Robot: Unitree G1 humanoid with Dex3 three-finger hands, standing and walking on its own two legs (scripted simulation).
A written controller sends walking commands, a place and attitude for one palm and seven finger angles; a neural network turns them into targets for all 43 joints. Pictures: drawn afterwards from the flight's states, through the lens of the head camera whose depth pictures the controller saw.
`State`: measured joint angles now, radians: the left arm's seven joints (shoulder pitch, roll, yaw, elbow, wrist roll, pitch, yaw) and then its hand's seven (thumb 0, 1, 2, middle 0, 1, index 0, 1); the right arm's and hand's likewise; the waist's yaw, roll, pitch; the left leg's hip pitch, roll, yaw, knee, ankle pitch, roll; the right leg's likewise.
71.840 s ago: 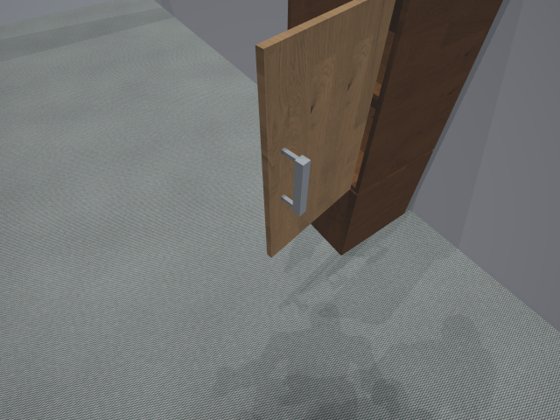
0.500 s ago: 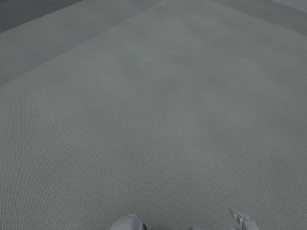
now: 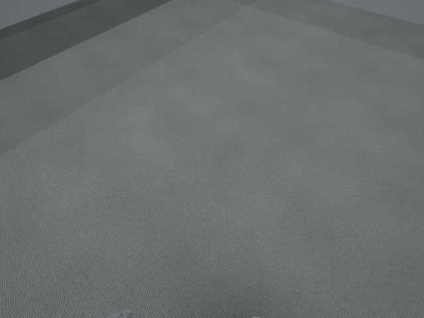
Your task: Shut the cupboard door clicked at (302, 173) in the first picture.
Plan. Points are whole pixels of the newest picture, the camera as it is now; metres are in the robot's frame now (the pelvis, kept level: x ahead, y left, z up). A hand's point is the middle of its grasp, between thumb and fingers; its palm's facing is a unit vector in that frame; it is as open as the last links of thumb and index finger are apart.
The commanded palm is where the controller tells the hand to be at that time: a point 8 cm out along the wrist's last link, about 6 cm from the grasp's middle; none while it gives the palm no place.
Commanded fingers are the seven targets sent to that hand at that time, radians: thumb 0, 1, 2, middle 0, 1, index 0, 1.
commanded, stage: turn to face it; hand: left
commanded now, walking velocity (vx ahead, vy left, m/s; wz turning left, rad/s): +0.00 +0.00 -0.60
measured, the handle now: out of the picture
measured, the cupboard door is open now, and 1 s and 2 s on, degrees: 23 23 23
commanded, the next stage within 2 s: none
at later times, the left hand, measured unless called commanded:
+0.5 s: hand (105, 312) +0.15 +0.24 -0.15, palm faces -0.16 -0.97 -0.20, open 7.3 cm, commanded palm none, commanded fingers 0.00 0.90 0.90 -0.20 -0.30 -0.20 -0.30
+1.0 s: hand (157, 280) +0.22 +0.14 -0.15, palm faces -0.52 -0.83 -0.22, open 7.3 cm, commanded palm none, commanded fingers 0.00 0.90 0.90 -0.20 -0.30 -0.20 -0.30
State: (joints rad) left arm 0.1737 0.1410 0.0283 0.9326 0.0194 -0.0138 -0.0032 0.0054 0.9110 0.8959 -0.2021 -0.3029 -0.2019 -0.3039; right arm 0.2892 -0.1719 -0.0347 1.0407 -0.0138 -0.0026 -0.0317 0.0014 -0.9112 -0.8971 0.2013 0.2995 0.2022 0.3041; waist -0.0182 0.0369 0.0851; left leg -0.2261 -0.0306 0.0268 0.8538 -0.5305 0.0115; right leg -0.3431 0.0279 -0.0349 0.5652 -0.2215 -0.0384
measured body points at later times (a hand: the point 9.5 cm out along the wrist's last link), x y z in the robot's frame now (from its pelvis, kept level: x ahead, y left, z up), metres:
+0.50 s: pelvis +0.03 +0.05 +0.02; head +0.07 +0.07 +0.46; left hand +0.16 +0.29 -0.14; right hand +0.07 -0.22 -0.11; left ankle +0.05 +0.15 -0.73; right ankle -0.02 -0.09 -0.64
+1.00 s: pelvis +0.04 +0.02 +0.01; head +0.08 +0.00 +0.46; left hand +0.24 +0.18 -0.13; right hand -0.04 -0.25 -0.13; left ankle +0.12 +0.13 -0.68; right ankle -0.03 -0.08 -0.73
